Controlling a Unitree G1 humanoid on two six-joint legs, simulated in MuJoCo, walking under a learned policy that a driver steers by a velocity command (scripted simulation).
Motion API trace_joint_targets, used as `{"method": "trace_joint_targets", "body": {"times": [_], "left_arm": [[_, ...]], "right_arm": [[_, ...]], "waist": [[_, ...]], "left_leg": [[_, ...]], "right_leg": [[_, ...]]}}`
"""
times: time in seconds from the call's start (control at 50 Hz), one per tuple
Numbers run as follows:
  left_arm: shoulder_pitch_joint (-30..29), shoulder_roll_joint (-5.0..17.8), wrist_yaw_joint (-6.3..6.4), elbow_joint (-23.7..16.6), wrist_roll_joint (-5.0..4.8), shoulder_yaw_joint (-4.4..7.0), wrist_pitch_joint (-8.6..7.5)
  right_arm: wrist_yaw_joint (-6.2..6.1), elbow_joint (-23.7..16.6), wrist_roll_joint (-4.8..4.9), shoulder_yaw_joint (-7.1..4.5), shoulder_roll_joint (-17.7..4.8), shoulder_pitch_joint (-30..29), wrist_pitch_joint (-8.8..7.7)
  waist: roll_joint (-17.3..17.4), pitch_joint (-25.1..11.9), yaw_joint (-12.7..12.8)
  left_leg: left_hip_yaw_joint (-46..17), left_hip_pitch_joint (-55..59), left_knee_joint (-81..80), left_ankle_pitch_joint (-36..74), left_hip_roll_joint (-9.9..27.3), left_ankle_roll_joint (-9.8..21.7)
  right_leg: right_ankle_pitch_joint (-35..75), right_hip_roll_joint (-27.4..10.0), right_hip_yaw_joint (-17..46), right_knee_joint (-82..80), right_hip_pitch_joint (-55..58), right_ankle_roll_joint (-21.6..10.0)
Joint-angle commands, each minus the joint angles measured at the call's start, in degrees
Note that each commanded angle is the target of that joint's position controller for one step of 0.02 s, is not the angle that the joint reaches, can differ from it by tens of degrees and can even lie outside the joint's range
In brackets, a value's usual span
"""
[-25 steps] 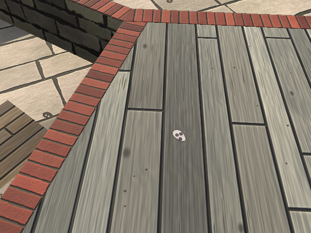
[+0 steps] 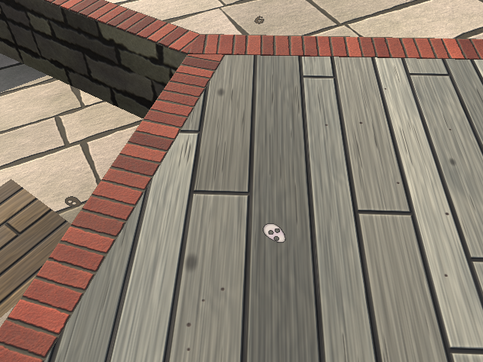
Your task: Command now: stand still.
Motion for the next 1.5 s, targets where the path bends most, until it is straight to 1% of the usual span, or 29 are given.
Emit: {"method": "trace_joint_targets", "body": {"times": [0.02, 0.48, 0.92, 0.94, 0.96, 0.98, 1.0, 1.02, 1.04, 1.06, 1.08, 1.1, 1.12, 1.14, 1.16, 1.18, 1.2, 1.22, 1.24, 1.26, 1.28, 1.3, 1.32, 1.34, 1.36, 1.38, 1.42, 1.46, 1.5], "left_arm": [[2.05, 6.98, 0.14, -1.22, 0.01, 1.17, -0.23], [6.18, 5.24, 0.61, 0.08, 0.20, 0.54, -0.37], [11.25, 3.03, 0.74, 0.45, 0.03, 0.29, -0.58], [12.41, 2.70, 0.83, 1.00, -0.01, 0.27, -0.50], [12.92, 3.69, 1.02, 1.11, -0.38, 0.69, -0.29], [12.75, 5.67, 1.26, 0.61, -0.80, 1.37, -0.14], [13.88, 7.21, 1.39, 0.27, -1.15, 1.94, -0.23], [14.95, 9.32, 1.40, 0.06, -1.45, 2.76, -0.62], [14.98, 10.29, 1.45, -0.29, -1.48, 3.33, -1.20], [14.97, 9.42, 1.36, -0.60, -0.97, 3.33, -1.92], [14.46, 8.53, 1.18, -1.07, -0.89, 3.27, -2.51], [13.45, 7.98, 0.99, -1.70, -1.38, 3.29, -2.87], [12.49, 7.83, 0.83, -2.26, -1.86, 3.36, -2.99], [11.63, 8.23, 0.66, -2.57, -2.06, 3.49, -2.91], [10.65, 8.85, 0.49, -2.81, -2.23, 3.64, -2.61], [10.86, 8.72, 0.30, -2.95, -2.18, 3.59, -2.38], [10.31, 8.33, 0.21, -3.41, -2.01, 3.34, -2.53], [8.10, 5.51, -0.10, -4.46, -1.63, 2.46, -2.97], [8.17, 0.56, -0.02, -7.16, -1.00, 1.28, -4.09], [7.22, 1.84, -0.04, -8.01, -2.78, 1.69, -5.02], [4.88, 3.87, -0.43, -8.94, -3.90, 2.05, -5.78], [4.31, 4.77, -0.70, -8.71, -3.52, 2.33, -6.26], [4.37, 5.26, -0.64, -8.29, -2.59, 2.85, -6.45], [4.25, 6.35, -0.76, -8.06, -1.86, 3.52, -6.24], [4.85, 5.39, -1.12, -7.87, -1.85, 3.56, -5.85], [4.27, 4.55, -1.41, -7.88, -1.66, 3.48, -5.44], [0.56, 3.22, -1.57, -9.32, -1.45, 3.29, -4.81], [-5.60, 2.15, -1.70, -11.79, -1.32, 2.75, -4.73], [-10.88, 1.46, -2.14, -13.52, -1.54, 2.21, -4.90]], "right_arm": [[-0.36, -1.09, 0.04, -1.01, -6.17, -0.16, -0.26], [-0.82, 4.54, 0.03, -0.47, -5.14, 0.42, 0.07], [-1.21, 6.50, 0.14, 0.19, -3.42, 4.39, 0.02], [-1.23, 7.02, 0.12, 0.36, -2.69, 5.43, 0.08], [-1.29, 7.10, 0.37, 0.31, -2.64, 5.55, 0.13], [-1.30, 6.75, 0.63, 0.14, -2.77, 5.21, -0.02], [-1.15, 5.70, 0.58, 0.09, -2.70, 3.53, -0.54], [-0.73, 4.32, 0.63, 0.26, -1.94, 1.73, -1.45], [-0.16, 3.22, 0.91, 0.33, -1.68, 0.26, -2.43], [0.37, 2.30, 1.34, 0.10, -2.04, -1.08, -3.27], [0.82, 1.74, 1.72, -0.08, -2.29, -1.16, -3.98], [1.23, 1.26, 2.03, -0.15, -2.40, -1.02, -4.72], [1.51, 1.03, 2.14, -0.27, -2.49, -1.08, -5.39], [1.73, 1.46, 2.13, -0.43, -2.19, -0.01, -5.82], [1.92, 2.96, 2.11, -0.63, -1.55, 3.61, -6.00], [1.99, 5.45, 2.04, -1.17, -1.71, 9.18, -5.85], [1.88, 7.38, 1.89, -1.87, -2.44, 14.86, -5.50], [1.51, 8.28, 1.64, -2.95, -5.60, 21.44, -5.50], [1.55, 8.30, 1.47, -4.10, -12.90, 28.31, -5.88], [2.04, 8.23, 0.25, -2.84, -10.27, 25.90, -6.90], [2.19, 6.18, 0.48, -1.84, -7.35, 19.67, -7.69], [2.56, 4.62, 0.50, -0.99, -4.99, 15.28, -7.99], [2.90, 3.55, 0.35, -0.48, -4.28, 12.54, -7.90], [3.00, 3.23, 0.17, 0.10, -2.52, 12.19, -7.57], [2.78, 3.51, -0.03, 0.20, -2.75, 13.65, -7.27], [2.45, 3.89, -0.02, 0.29, -2.73, 15.62, -7.11], [1.65, 4.06, -0.23, 0.15, -4.25, 17.54, -6.80], [0.98, 3.36, -0.24, 0.08, -5.11, 17.56, -6.40], [0.56, 2.83, -0.14, -0.08, -5.77, 18.43, -6.18]], "waist": [[-0.14, -3.38, 0.10], [-0.23, -0.75, -0.38], [-0.19, 0.33, -0.51], [-0.64, -0.95, -0.49], [-1.70, -0.06, -0.20], [-4.01, 1.73, 0.18], [-6.45, 4.13, 1.16], [-9.81, 6.15, 1.97], [-10.65, 8.39, 2.32], [-9.72, 9.85, 2.42], [-8.47, 9.97, 1.88], [-7.36, 9.38, 1.27], [-6.38, 8.22, 0.91], [-6.16, 6.64, 0.11], [-6.03, 4.88, -1.87], [-5.46, 2.92, -3.69], [-4.21, 1.16, -6.07], [4.29, -0.49, -9.13], [19.66, -5.33, -9.38], [14.82, -4.63, -7.40], [8.90, 1.31, -5.27], [5.68, 3.14, -3.81], [4.11, 3.65, -2.46], [3.97, 3.61, -1.82], [5.99, 3.06, -1.49], [5.14, 2.89, -1.68], [3.59, 3.21, -1.84], [2.81, 4.34, -2.72], [3.63, 5.00, -4.00]], "left_leg": [[-1.60, 5.86, -1.70, 17.16, 1.87, 2.01], [-1.23, 4.57, -3.48, 10.96, 1.69, 1.20], [-1.11, 3.37, -3.77, 9.79, 1.63, 0.90], [-0.06, 3.80, -3.34, 4.66, 0.74, 0.90], [1.81, 2.11, -1.14, -3.43, -0.99, 1.05], [3.93, -1.50, 2.51, -11.89, -2.78, 1.26], [4.99, -6.91, 7.28, -15.08, -3.28, 1.52], [5.18, -11.38, 13.76, -13.32, -2.17, 2.07], [3.05, -15.30, 19.40, -12.10, 0.60, 2.99], [1.08, -20.41, 24.08, -14.59, 2.64, 3.70], [-0.26, -24.17, 25.40, -16.19, 4.38, 4.37], [-0.84, -24.57, 22.05, -15.81, 5.49, 4.96], [0.18, -21.35, 16.24, -14.47, 5.30, 5.15], [2.71, -14.94, 10.82, -11.69, 3.68, 4.92], [5.93, -5.58, 5.34, -5.82, 1.22, 4.34], [8.26, 4.34, 3.03, -0.14, -1.69, 3.31], [8.13, 11.80, 1.98, 0.52, -2.91, 3.09], [-4.01, 18.22, -4.47, -4.62, 5.00, 5.73], [-32.27, 26.16, -15.23, -10.93, 19.84, 14.25], [-44.19, 22.98, -19.68, -21.71, 24.05, 18.51], [-38.00, 19.39, -19.07, -23.37, 22.98, 16.76], [-29.62, 16.53, -19.05, -18.31, 19.73, 14.19], [-22.95, 13.88, -19.51, -10.85, 17.10, 12.23], [-16.42, 12.26, -20.03, -3.45, 13.87, 10.13], [-13.13, 11.26, -20.22, 1.91, 13.06, 9.77], [-10.66, 11.54, -20.29, 7.91, 12.20, 9.99], [-7.86, 11.71, -21.00, 14.39, 12.02, 10.95], [-5.43, 10.77, -21.77, 16.97, 11.54, 11.11], [-3.30, 9.15, -23.10, 15.95, 10.66, 10.80]], "right_leg": [[17.35, -2.53, 2.02, -4.77, -3.07, -1.20], [9.46, -1.65, 1.57, -7.19, -4.93, -1.15], [8.89, -1.29, 1.46, -7.69, -5.62, -1.44], [3.14, -0.98, 1.32, -8.37, -5.08, -1.73], [-6.63, -1.08, 2.23, -9.35, -5.64, -2.78], [-17.49, -2.80, 5.31, -11.12, -6.57, -4.72], [-26.44, -6.94, 11.15, -14.53, -6.73, -7.29], [-31.44, -13.18, 19.18, -18.38, -6.41, -10.60], [-31.27, -18.03, 25.05, -21.05, -6.88, -13.46], [-27.53, -20.30, 27.65, -21.83, -4.77, -14.74], [-23.45, -20.59, 27.12, -21.23, -1.60, -14.49], [-19.00, -19.55, 24.46, -20.20, 0.48, -13.06], [-14.52, -17.33, 20.20, -19.15, 0.73, -11.25], [-10.89, -14.58, 15.58, -17.63, -1.33, -9.90], [-9.41, -12.02, 11.41, -15.12, -5.83, -8.95], [-8.15, -10.01, 9.08, -11.89, -10.82, -8.53], [-3.21, -8.03, 6.95, -6.63, -14.50, -7.58], [2.73, -3.53, 1.00, 10.17, -20.07, -4.42], [-10.03, 3.38, -2.54, 31.02, -32.26, -1.21], [-13.31, 1.96, 5.44, 42.80, -37.39, -2.32], [-8.13, -1.80, 6.74, 46.75, -42.48, -4.14], [-1.78, -4.24, 5.96, 45.80, -42.17, -5.05], [2.96, -5.88, 5.36, 42.22, -40.16, -5.24], [5.96, -6.89, 4.52, 38.76, -37.04, -5.16], [7.70, -7.27, 3.73, 36.34, -34.60, -4.63], [8.75, -7.29, 2.65, 34.84, -34.28, -3.82], [11.28, -7.06, 1.39, 30.19, -35.75, -2.18], [15.00, -6.48, 0.55, 21.37, -36.13, -1.09], [19.51, -4.90, -1.14, 13.16, -32.82, -0.78]]}}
